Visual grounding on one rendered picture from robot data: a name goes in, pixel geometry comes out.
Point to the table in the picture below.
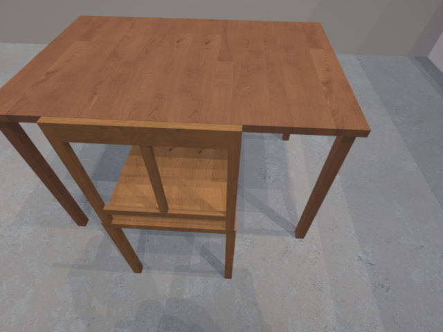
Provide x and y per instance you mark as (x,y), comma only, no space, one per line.
(268,76)

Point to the chair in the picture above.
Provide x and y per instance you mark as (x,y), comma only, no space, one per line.
(178,176)

